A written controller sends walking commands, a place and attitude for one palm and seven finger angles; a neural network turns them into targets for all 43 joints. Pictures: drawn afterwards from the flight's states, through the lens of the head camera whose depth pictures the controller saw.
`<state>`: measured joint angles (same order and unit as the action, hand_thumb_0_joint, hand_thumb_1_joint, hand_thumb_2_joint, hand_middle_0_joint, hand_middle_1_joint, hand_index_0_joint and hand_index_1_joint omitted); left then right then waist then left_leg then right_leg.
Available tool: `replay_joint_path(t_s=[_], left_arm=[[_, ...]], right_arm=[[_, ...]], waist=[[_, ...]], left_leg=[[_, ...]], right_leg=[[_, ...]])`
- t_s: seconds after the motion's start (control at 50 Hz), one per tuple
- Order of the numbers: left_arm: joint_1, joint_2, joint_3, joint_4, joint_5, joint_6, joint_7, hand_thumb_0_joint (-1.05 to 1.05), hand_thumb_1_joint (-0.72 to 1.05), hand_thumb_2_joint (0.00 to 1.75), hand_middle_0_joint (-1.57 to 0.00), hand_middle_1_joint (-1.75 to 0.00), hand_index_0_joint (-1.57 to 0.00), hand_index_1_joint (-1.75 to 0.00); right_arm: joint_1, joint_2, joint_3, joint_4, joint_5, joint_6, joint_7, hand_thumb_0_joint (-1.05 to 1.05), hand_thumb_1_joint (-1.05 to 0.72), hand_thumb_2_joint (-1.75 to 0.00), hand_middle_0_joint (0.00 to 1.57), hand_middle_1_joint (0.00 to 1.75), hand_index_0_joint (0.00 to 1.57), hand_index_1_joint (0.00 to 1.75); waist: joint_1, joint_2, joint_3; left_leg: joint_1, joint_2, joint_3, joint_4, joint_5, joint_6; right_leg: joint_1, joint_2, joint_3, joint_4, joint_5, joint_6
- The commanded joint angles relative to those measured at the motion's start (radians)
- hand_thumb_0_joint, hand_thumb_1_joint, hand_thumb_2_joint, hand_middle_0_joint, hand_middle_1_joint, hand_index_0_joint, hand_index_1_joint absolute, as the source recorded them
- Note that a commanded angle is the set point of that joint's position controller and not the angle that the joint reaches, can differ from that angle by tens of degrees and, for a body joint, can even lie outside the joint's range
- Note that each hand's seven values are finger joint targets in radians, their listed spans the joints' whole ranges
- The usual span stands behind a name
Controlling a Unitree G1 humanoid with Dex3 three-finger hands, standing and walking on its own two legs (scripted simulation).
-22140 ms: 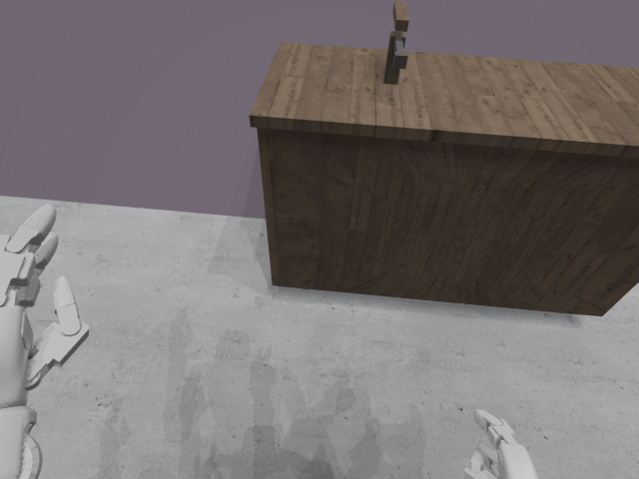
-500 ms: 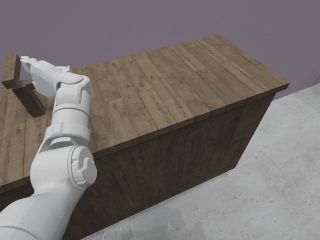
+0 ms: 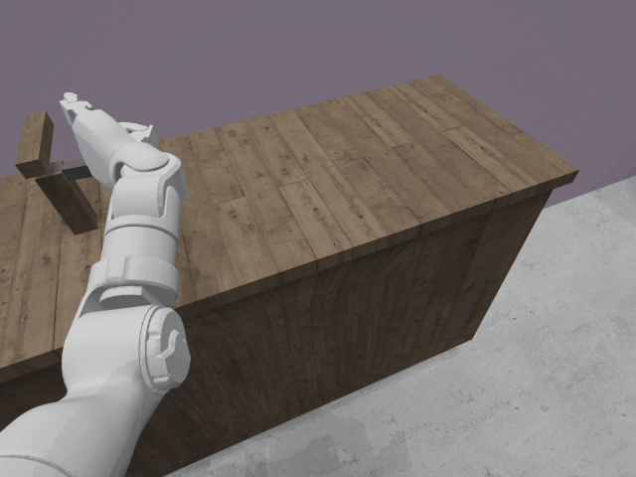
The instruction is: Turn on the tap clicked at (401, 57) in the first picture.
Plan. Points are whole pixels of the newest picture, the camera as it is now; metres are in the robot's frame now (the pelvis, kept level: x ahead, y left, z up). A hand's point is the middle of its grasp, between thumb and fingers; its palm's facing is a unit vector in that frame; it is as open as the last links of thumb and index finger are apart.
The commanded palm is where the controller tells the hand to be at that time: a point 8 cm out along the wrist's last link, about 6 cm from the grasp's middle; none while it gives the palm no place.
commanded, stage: draw the hand back beside the body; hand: left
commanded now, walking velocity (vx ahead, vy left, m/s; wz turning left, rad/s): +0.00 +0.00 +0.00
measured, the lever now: (142, 158) +0.55 +0.29 +0.13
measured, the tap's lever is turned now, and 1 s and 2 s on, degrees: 83 83 83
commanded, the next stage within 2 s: step back with the hand held close in 1.40 s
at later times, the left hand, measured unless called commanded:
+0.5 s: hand (100, 232) +0.32 +0.23 +0.20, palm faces +0.34 -0.92 -0.19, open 7.7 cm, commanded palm +0.28 +0.27 +0.20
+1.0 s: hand (39, 329) +0.22 +0.26 +0.17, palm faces +0.37 -0.89 -0.27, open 7.5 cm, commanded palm +0.17 +0.30 +0.18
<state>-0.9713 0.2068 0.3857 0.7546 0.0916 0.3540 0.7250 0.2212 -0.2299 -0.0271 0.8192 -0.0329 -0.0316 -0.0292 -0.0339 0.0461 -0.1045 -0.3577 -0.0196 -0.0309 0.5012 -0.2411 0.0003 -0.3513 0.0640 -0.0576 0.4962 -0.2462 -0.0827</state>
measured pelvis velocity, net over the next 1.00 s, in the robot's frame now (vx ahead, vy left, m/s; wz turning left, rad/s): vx -0.02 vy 0.03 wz -0.03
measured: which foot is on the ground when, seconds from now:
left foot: down 0.00-1.00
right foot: down 0.00-1.00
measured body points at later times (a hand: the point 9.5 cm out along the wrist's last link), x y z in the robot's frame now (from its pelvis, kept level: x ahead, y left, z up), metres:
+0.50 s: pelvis -0.01 +0.01 +0.01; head -0.04 -0.01 +0.46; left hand +0.29 +0.27 +0.21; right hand +0.17 -0.23 -0.08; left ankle +0.00 +0.12 -0.74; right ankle +0.00 -0.06 -0.74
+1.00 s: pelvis -0.02 +0.03 +0.01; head -0.04 +0.01 +0.46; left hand +0.20 +0.30 +0.19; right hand +0.15 -0.20 -0.08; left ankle +0.00 +0.12 -0.74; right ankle +0.00 -0.06 -0.74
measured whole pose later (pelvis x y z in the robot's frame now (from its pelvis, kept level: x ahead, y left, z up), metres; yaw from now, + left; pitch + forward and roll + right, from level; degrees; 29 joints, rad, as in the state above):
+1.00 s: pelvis -0.02 +0.03 +0.01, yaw -2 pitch -7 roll +0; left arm 0.23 0.31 0.24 -0.22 -0.08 -0.12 0.11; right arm 0.19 -0.22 0.01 0.68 0.01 -0.08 -0.05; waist 0.05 0.06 0.05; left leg -0.04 -0.03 0.00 0.32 -0.16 0.03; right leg -0.02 0.06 -0.02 0.28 -0.13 -0.05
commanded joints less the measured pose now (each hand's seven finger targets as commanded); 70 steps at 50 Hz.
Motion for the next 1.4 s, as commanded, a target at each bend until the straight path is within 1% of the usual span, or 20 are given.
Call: replay_joint_path(t_s=[0.0,0.04,0.1,0.12,0.14,0.16,0.24,0.3,0.36,0.42,0.54,0.62,0.74,0.8,0.86,1.1,1.14,1.2,1.26,1.38], left_arm=[[-0.164,0.2,-0.107,-0.384,-0.071,-0.115,-0.3,0.0,0.9,0.9,-0.16,-0.16,-0.16,-0.16],[-0.001,0.267,-0.026,-0.429,-0.145,-0.126,-0.39,0.0,0.9,0.9,-0.16,-0.17,-0.16,-0.17],[0.044,0.278,0.006,-0.652,-0.178,-0.092,-0.358,0.0,0.9,0.9,-0.16,-0.18,-0.16,-0.18],[0.131,0.478,0.009,-0.622,-0.161,-0.199,-0.448,0.0,0.9,0.9,-0.16,-0.18,-0.16,-0.18],[0.152,0.547,0.071,-0.647,-0.164,-0.264,-0.486,0.0,0.9,0.9,-0.16,-0.19,-0.16,-0.19],[0.127,0.517,0.02,-0.744,-0.164,-0.323,-0.516,0.0,0.9,0.9,-0.16,-0.19,-0.16,-0.19],[0.181,0.366,-0.11,-0.868,-0.17,-0.447,-0.562,0.0,0.9,0.9,-0.17,-0.2,-0.17,-0.2],[0.278,0.304,-0.156,-0.807,-0.175,-0.477,-0.573,0.0,0.9,0.9,-0.17,-0.21,-0.17,-0.21],[0.345,0.267,-0.188,-0.803,-0.171,-0.498,-0.586,0.0,0.9,0.9,-0.17,-0.22,-0.17,-0.22],[0.421,0.305,-0.142,-0.803,-0.176,-0.503,-0.594,0.0,0.9,0.9,-0.18,-0.23,-0.18,-0.23],[0.556,0.351,-0.066,-0.933,-0.18,-0.52,-0.605,0.0,0.9,0.9,-0.18,-0.25,-0.18,-0.25],[0.665,0.327,-0.061,-0.99,-0.186,-0.517,-0.609,0.0,0.9,0.9,-0.19,-0.26,-0.19,-0.26],[0.775,0.297,-0.088,-1.108,-0.176,-0.526,-0.61,0.0,0.9,0.9,-0.19,-0.28,-0.19,-0.28],[0.865,0.284,-0.081,-1.109,-0.179,-0.529,-0.607,0.0,0.9,0.9,-0.19,-0.29,-0.19,-0.29],[0.928,0.286,-0.072,-1.176,-0.173,-0.541,-0.607,0.0,0.9,0.9,-0.2,-0.29,-0.2,-0.29],[1.281,0.278,-0.025,-1.323,-0.168,-0.552,-0.601,0.0,0.9,0.9,-0.2,-0.3,-0.2,-0.3],[1.213,0.303,-0.019,-1.354,-0.162,-0.554,-0.595,0.0,0.9,0.9,-0.2,-0.3,-0.2,-0.3],[1.205,0.277,-0.034,-1.293,-0.161,-0.548,-0.587,0.0,0.9,0.9,-0.2,-0.3,-0.2,-0.3],[1.178,0.269,-0.045,-1.308,-0.157,-0.549,-0.586,0.0,0.9,0.9,-0.2,-0.3,-0.2,-0.3],[1.21,0.269,-0.041,-1.297,-0.161,-0.545,-0.589,0.0,0.9,0.9,-0.2,-0.3,-0.2,-0.3]], right_arm=[[0.009,-0.132,-0.024,-0.182,0.05,-0.003,-0.062,0.0,-0.9,-0.9,0.2,0.3,0.2,0.3],[-0.019,-0.126,-0.011,-0.208,0.071,0.007,-0.077,0.0,-0.9,-0.9,0.2,0.3,0.2,0.3],[-0.114,-0.1,0.009,-0.249,0.083,0.0,-0.085,0.0,-0.9,-0.9,0.2,0.3,0.2,0.3],[-0.09,-0.142,0.006,-0.229,0.071,-0.012,-0.061,0.0,-0.9,-0.9,0.2,0.3,0.2,0.3],[-0.103,-0.146,0.001,-0.245,0.073,-0.019,-0.052,0.0,-0.9,-0.9,0.2,0.3,0.2,0.3],[-0.136,-0.129,0.008,-0.273,0.077,-0.033,-0.048,0.0,-0.9,-0.9,0.2,0.3,0.2,0.3],[-0.153,-0.123,0.001,-0.302,0.08,-0.095,-0.038,0.0,-0.9,-0.9,0.2,0.3,0.2,0.3],[-0.141,-0.127,-0.002,-0.286,0.078,-0.109,-0.036,0.0,-0.9,-0.9,0.2,0.3,0.2,0.3],[-0.145,-0.12,0.004,-0.28,0.078,-0.108,-0.036,0.0,-0.9,-0.9,0.2,0.3,0.2,0.3],[-0.17,-0.119,0.009,-0.286,0.074,-0.093,-0.039,0.0,-0.9,-0.9,0.2,0.3,0.2,0.3],[-0.195,-0.105,0.019,-0.312,0.062,-0.082,-0.039,0.0,-0.9,-0.9,0.2,0.3,0.2,0.3],[-0.202,-0.093,0.024,-0.328,0.054,-0.079,-0.036,0.0,-0.9,-0.9,0.2,0.3,0.2,0.3],[-0.2,-0.1,0.018,-0.328,0.051,-0.098,-0.031,0.0,-0.9,-0.9,0.2,0.3,0.2,0.3],[-0.197,-0.096,0.014,-0.324,0.047,-0.101,-0.031,0.0,-0.9,-0.9,0.2,0.3,0.2,0.3],[-0.198,-0.094,0.012,-0.323,0.046,-0.11,-0.028,0.0,-0.9,-0.9,0.2,0.3,0.2,0.3],[-0.18,-0.093,-0.002,-0.33,0.036,-0.145,-0.02,0.0,-0.9,-0.9,0.2,0.3,0.2,0.3],[-0.183,-0.1,-0.005,-0.323,0.036,-0.154,-0.025,0.0,-0.9,-0.9,0.2,0.3,0.2,0.3],[-0.176,-0.094,-0.001,-0.316,0.035,-0.161,-0.033,0.0,-0.9,-0.9,0.2,0.3,0.2,0.3],[-0.181,-0.09,0.004,-0.311,0.035,-0.169,-0.035,0.0,-0.9,-0.9,0.2,0.3,0.2,0.3],[-0.185,-0.088,0.009,-0.313,0.032,-0.173,-0.03,0.0,-0.9,-0.9,0.2,0.3,0.2,0.3]], waist=[[0.017,-0.15,-0.316],[0.065,-0.131,-0.263],[0.101,-0.061,-0.211],[0.033,-0.068,-0.136],[0.071,-0.031,-0.149],[0.065,0.04,-0.16],[0.037,0.074,-0.14],[0.027,-0.032,-0.08],[0.029,-0.007,-0.045],[0.044,-0.074,-0.027],[0.075,0.03,-0.054],[0.078,-0.026,-0.015],[0.076,0.049,0.013],[0.078,-0.03,0.03],[0.082,0.036,0.031],[0.091,0.009,0.084],[0.081,0.05,0.096],[0.079,-0.025,0.112],[0.08,0.048,0.106],[0.09,0.018,0.104]], left_leg=[[0.144,0.006,0.043,-0.049,0.295,0.043],[0.149,0.012,0.04,-0.08,0.253,0.041],[0.168,0.016,0.049,-0.098,0.204,0.038],[0.165,0.034,0.051,-0.122,0.172,0.034],[0.163,0.025,0.053,-0.119,0.177,0.034],[0.19,0.017,0.061,-0.125,0.188,0.035],[0.283,0.011,0.069,-0.132,0.213,0.036],[0.289,0.009,0.059,-0.154,0.153,0.044],[0.302,0.001,0.053,-0.17,0.117,0.043],[0.281,-0.001,0.053,-0.182,0.088,0.046],[0.312,0.006,0.04,-0.211,0.148,0.03],[0.298,0.012,0.038,-0.224,0.158,0.028],[0.335,0.017,0.019,-0.243,0.144,0.019],[0.319,0.018,0.018,-0.248,0.12,0.023],[0.32,0.016,0.008,-0.253,0.124,0.015],[0.287,0.024,0.008,-0.228,0.135,0.011],[0.296,0.022,0.012,-0.223,0.116,0.013],[0.287,0.021,0.008,-0.223,0.094,0.021],[0.298,0.017,0.005,-0.225,0.09,0.018],[0.286,0.019,0.0,-0.233,0.104,0.014]], right_leg=[[0.362,-0.078,0.077,-0.059,0.585,0.09],[0.396,-0.081,0.087,-0.086,0.547,0.092],[0.384,-0.081,0.098,-0.122,0.411,0.091],[0.369,-0.102,0.105,-0.129,0.445,0.108],[0.393,-0.099,0.111,-0.125,0.435,0.103],[0.397,-0.095,0.115,-0.129,0.424,0.095],[0.31,-0.06,0.099,-0.17,0.354,0.078],[0.264,-0.04,0.088,-0.202,0.239,0.073],[0.248,-0.04,0.082,-0.222,0.176,0.065],[0.273,-0.044,0.085,-0.246,0.137,0.067],[0.335,-0.041,0.073,-0.242,0.189,0.052],[0.347,-0.037,0.07,-0.253,0.195,0.053],[0.322,-0.03,0.065,-0.27,0.15,0.046],[0.327,-0.03,0.062,-0.276,0.123,0.05],[0.335,-0.033,0.06,-0.271,0.123,0.045],[0.324,-0.038,0.058,-0.261,0.122,0.049],[0.301,-0.041,0.065,-0.267,0.112,0.05],[0.291,-0.039,0.059,-0.268,0.084,0.054],[0.295,-0.043,0.061,-0.263,0.084,0.05],[0.316,-0.043,0.059,-0.257,0.095,0.047]])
